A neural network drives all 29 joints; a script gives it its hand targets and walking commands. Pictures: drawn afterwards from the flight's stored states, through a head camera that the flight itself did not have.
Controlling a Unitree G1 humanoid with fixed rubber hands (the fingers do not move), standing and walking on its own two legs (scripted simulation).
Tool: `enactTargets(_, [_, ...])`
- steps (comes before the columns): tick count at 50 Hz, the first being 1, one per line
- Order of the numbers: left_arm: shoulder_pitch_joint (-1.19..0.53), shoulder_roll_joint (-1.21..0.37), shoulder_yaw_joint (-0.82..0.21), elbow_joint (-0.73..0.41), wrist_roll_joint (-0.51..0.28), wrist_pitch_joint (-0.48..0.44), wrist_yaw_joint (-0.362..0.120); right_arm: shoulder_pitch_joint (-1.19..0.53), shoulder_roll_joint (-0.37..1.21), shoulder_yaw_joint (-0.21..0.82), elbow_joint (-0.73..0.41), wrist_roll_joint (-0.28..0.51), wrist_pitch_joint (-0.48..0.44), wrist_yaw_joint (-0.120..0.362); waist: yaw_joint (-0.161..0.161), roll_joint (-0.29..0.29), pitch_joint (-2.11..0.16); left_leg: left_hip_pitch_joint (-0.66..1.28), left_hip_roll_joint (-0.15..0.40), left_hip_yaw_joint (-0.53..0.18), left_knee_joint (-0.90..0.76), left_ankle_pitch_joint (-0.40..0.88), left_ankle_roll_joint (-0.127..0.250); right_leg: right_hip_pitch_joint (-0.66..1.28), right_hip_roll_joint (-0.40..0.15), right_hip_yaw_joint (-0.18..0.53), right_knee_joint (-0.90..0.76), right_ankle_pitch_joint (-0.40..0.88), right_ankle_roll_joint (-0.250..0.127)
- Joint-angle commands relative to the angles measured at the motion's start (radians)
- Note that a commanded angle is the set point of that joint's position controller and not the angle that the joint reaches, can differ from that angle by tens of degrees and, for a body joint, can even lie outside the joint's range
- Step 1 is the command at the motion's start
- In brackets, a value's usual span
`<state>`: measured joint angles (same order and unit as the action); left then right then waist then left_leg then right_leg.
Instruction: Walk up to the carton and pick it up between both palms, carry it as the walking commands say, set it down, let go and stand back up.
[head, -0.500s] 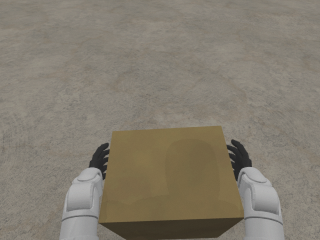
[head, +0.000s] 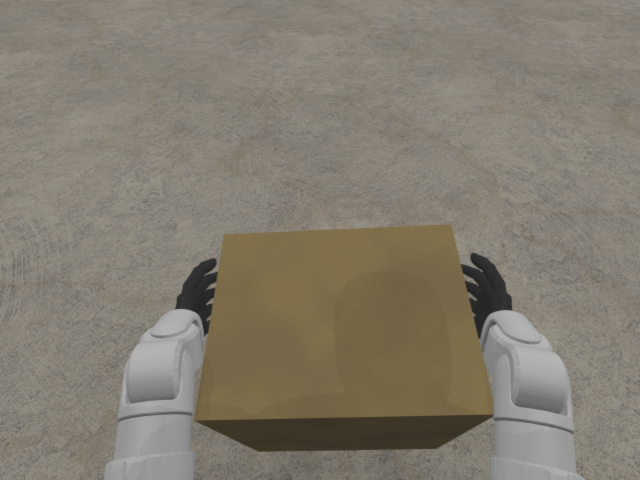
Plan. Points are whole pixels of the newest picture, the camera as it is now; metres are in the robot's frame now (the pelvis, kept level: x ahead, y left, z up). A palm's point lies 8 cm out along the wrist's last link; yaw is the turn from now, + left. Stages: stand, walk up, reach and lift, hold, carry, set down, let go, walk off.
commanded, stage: carry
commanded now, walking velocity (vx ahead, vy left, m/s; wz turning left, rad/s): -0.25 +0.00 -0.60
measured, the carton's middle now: (341, 353) +0.28 +0.00 -0.01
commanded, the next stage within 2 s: none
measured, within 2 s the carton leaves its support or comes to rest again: neither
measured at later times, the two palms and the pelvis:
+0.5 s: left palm (174, 460) +0.13 +0.16 +0.08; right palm out of the picture +0.10 -0.20 +0.09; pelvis -0.13 +0.00 +0.00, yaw -6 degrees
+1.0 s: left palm out of the picture +0.01 +0.15 +0.08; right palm out of the picture +0.00 -0.21 +0.10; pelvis -0.24 -0.01 +0.00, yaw -5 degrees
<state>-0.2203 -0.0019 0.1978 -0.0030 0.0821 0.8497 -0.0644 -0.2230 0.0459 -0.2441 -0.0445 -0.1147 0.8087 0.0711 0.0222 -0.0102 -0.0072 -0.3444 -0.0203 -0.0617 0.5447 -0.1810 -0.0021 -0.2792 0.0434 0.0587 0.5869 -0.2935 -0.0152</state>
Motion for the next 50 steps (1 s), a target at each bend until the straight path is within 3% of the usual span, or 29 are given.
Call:
enactTargets(1, [-0.517,-0.777,-0.732,-0.299,-0.309,0.080,-0.137,-0.382,0.739,0.728,-0.214,0.236,0.133,0.129,-0.005,0.002,-0.451,0.108,0.162,-0.013,0.090,0.461,0.062,0.033,-0.148,0.073,0.025,0.486,-0.041])
enactTargets(3, [-0.515,-0.770,-0.744,-0.374,-0.344,0.134,-0.131,-0.385,0.752,0.758,-0.286,0.279,0.187,0.118,-0.001,-0.119,-0.430,-0.020,0.099,0.047,0.190,0.176,0.027,0.054,-0.244,0.194,-0.016,0.686,-0.092])
enactTargets(4, [-0.491,-0.769,-0.744,-0.395,-0.351,0.167,-0.130,-0.376,0.763,0.770,-0.308,0.299,0.218,0.116,0.002,-0.216,-0.403,-0.092,0.052,0.083,0.266,-0.142,0.007,0.063,-0.318,0.284,-0.062,0.801,-0.132])
enactTargets(5, [-0.471,-0.763,-0.743,-0.417,-0.354,0.193,-0.128,-0.370,0.771,0.781,-0.333,0.317,0.242,0.115,-0.003,-0.241,-0.385,-0.116,0.039,0.088,0.321,-0.334,-0.004,0.044,-0.360,0.340,-0.096,0.848,-0.156])
enactTargets(7, [-0.467,-0.772,-0.771,-0.497,-0.376,0.233,-0.123,-0.352,0.789,0.796,-0.366,0.352,0.280,0.117,-0.008,-0.177,-0.373,-0.118,0.053,0.063,0.374,-0.313,-0.007,0.013,-0.342,0.318,-0.087,0.762,-0.154])
enactTargets(11, [-0.422,-0.778,-0.784,-0.570,-0.378,0.284,-0.114,-0.306,0.797,0.821,-0.429,0.391,0.329,0.121,-0.016,-0.165,-0.405,0.048,0.008,0.130,0.103,-0.155,0.000,-0.045,-0.246,0.222,-0.044,0.622,-0.092])
enactTargets(12, [-0.414,-0.771,-0.788,-0.586,-0.376,0.291,-0.113,-0.288,0.797,0.826,-0.435,0.396,0.335,0.125,-0.025,-0.118,-0.439,0.140,0.023,0.131,-0.019,-0.084,0.010,-0.083,-0.212,0.174,-0.005,0.492,-0.071])
enactTargets(13, [-0.406,-0.767,-0.787,-0.590,-0.369,0.297,-0.112,-0.278,0.797,0.829,-0.440,0.398,0.341,0.129,-0.031,-0.012,-0.463,0.230,0.128,0.031,-0.111,0.047,0.040,-0.154,-0.150,0.110,0.075,0.249,-0.039])
enactTargets(14, [-0.417,-0.769,-0.791,-0.602,-0.367,0.301,-0.112,-0.279,0.786,0.833,-0.442,0.399,0.344,0.133,-0.026,0.248,-0.458,0.293,0.366,-0.219,-0.193,0.295,0.127,-0.296,-0.028,-0.018,0.251,-0.099,0.005])
enactTargets(15, [-0.417,-0.774,-0.793,-0.610,-0.368,0.302,-0.108,-0.293,0.779,0.836,-0.485,0.405,0.343,0.138,-0.031,0.317,-0.450,0.225,0.515,-0.253,-0.167,0.497,0.254,-0.329,-0.011,-0.094,0.504,-0.308,0.022])
enactTargets(16, [-0.427,-0.786,-0.794,-0.601,-0.365,0.305,-0.109,-0.300,0.777,0.822,-0.482,0.390,0.348,0.143,-0.021,0.267,-0.446,0.088,0.492,-0.211,-0.178,0.387,0.257,-0.249,-0.055,-0.042,0.554,-0.289,0.015])
enactTargets(17, [-0.478,-0.788,-0.806,-0.612,-0.379,0.304,-0.113,-0.322,0.778,0.818,-0.488,0.386,0.352,0.143,-0.018,0.179,-0.420,0.028,0.420,-0.158,-0.195,0.230,0.225,-0.201,-0.045,-0.056,0.553,-0.238,0.014])
enactTargets(18, [-0.502,-0.784,-0.812,-0.617,-0.388,0.304,-0.117,-0.351,0.771,0.821,-0.505,0.392,0.355,0.142,-0.017,0.130,-0.400,0.012,0.361,-0.115,-0.197,0.115,0.188,-0.195,-0.045,-0.066,0.530,-0.186,0.016])
enactTargets(21, [-0.413,-0.772,-0.789,-0.555,-0.373,0.318,-0.115,-0.321,0.745,0.805,-0.499,0.380,0.374,0.136,-0.020,0.154,-0.390,0.037,0.288,-0.024,-0.178,-0.041,0.127,-0.152,-0.019,-0.127,0.281,-0.143,0.027])
enactTargets(24, [-0.343,-0.756,-0.767,-0.497,-0.353,0.336,-0.116,-0.200,0.726,0.777,-0.417,0.340,0.393,0.124,-0.026,0.195,-0.409,0.145,0.289,-0.031,-0.143,0.032,0.111,-0.039,0.029,-0.177,-0.085,-0.156,0.033])
enactTargets(25, [-0.341,-0.750,-0.763,-0.487,-0.350,0.341,-0.119,-0.173,0.718,0.767,-0.385,0.323,0.397,0.120,-0.029,0.175,-0.413,0.127,0.268,-0.013,-0.105,0.061,0.084,0.037,0.006,-0.150,-0.195,-0.120,0.035])
enactTargets(26, [-0.340,-0.751,-0.764,-0.467,-0.348,0.344,-0.123,-0.168,0.705,0.760,-0.366,0.309,0.398,0.118,-0.029,0.125,-0.397,0.041,0.246,0.007,-0.060,0.072,0.046,0.120,-0.060,-0.067,-0.233,-0.100,0.034])
enactTargets(27, [-0.343,-0.755,-0.768,-0.453,-0.350,0.344,-0.127,-0.179,0.704,0.760,-0.354,0.300,0.398,0.119,-0.026,0.025,-0.367,-0.079,0.214,0.038,-0.003,0.038,0.004,0.183,-0.164,0.064,-0.253,-0.037,0.012])
enactTargets(28, [-0.351,-0.740,-0.764,-0.443,-0.350,0.340,-0.131,-0.189,0.705,0.764,-0.351,0.300,0.398,0.122,-0.019,-0.141,-0.346,-0.209,0.151,0.099,0.067,-0.061,-0.050,0.214,-0.322,0.207,-0.242,0.210,-0.046])
enactTargets(29, [-0.364,-0.776,-0.768,-0.442,-0.352,0.331,-0.137,-0.257,0.723,0.773,-0.376,0.322,0.399,0.136,-0.013,-0.200,-0.328,-0.132,0.150,0.130,0.172,-0.248,-0.058,0.036,-0.394,0.206,-0.217,0.295,-0.110])
enactTargets(31, [-0.468,-0.826,-0.771,-0.490,-0.372,0.332,-0.142,-0.371,0.786,0.788,-0.392,0.369,0.388,0.149,-0.013,-0.100,-0.264,-0.086,0.139,0.092,0.300,-0.213,-0.047,-0.063,-0.324,0.115,-0.263,0.171,-0.096])
enactTargets(33, [-0.482,-0.813,-0.772,-0.518,-0.365,0.330,-0.137,-0.404,0.795,0.815,-0.404,0.393,0.389,0.153,-0.015,-0.120,-0.216,-0.103,0.126,0.087,0.324,-0.180,-0.046,-0.146,-0.298,0.083,-0.304,-0.078,-0.082])
enactTargets(34, [-0.470,-0.800,-0.760,-0.509,-0.353,0.331,-0.132,-0.416,0.791,0.821,-0.401,0.400,0.393,0.153,-0.015,-0.145,-0.199,-0.100,0.122,0.090,0.282,-0.168,-0.045,-0.152,-0.284,0.082,-0.311,-0.120,-0.077])
enactTargets(38, [-0.385,-0.763,-0.711,-0.462,-0.305,0.345,-0.115,-0.360,0.771,0.812,-0.342,0.403,0.412,0.151,-0.025,-0.145,-0.282,-0.012,0.079,0.156,-0.035,-0.083,-0.045,-0.012,-0.242,0.034,-0.219,0.070,-0.075])
enactTargets(40, [-0.361,-0.755,-0.699,-0.450,-0.293,0.348,-0.111,-0.358,0.763,0.800,-0.333,0.398,0.411,0.154,-0.026,-0.094,-0.362,0.116,0.126,0.110,-0.114,-0.020,-0.032,0.003,-0.231,0.028,-0.166,0.127,-0.039])
enactTargets(41, [-0.364,-0.753,-0.697,-0.450,-0.294,0.347,-0.110,-0.362,0.761,0.789,-0.331,0.396,0.409,0.157,-0.020,-0.037,-0.385,0.146,0.169,0.058,-0.126,0.006,-0.018,-0.003,-0.211,0.000,-0.130,0.121,-0.014])
enactTargets(42, [-0.428,-0.766,-0.715,-0.488,-0.318,0.348,-0.111,-0.357,0.767,0.781,-0.327,0.386,0.398,0.156,-0.016,0.080,-0.350,0.058,0.191,0.036,-0.123,-0.003,0.002,0.002,-0.160,-0.052,-0.137,0.073,0.004])
enactTargets(43, [-0.473,-0.778,-0.737,-0.508,-0.335,0.347,-0.115,-0.359,0.777,0.769,-0.319,0.382,0.394,0.154,-0.015,0.103,-0.315,-0.049,0.186,0.031,-0.162,-0.133,0.004,0.051,-0.147,-0.061,-0.138,-0.003,0.002])
enactTargets(50, [-0.476,-0.791,-0.750,-0.472,-0.360,0.351,-0.134,-0.344,0.782,0.750,-0.319,0.348,0.394,0.136,-0.024,0.012,-0.304,0.018,0.134,0.064,-0.117,-0.197,0.008,-0.074,-0.154,-0.017,-0.247,-0.224,-0.010])
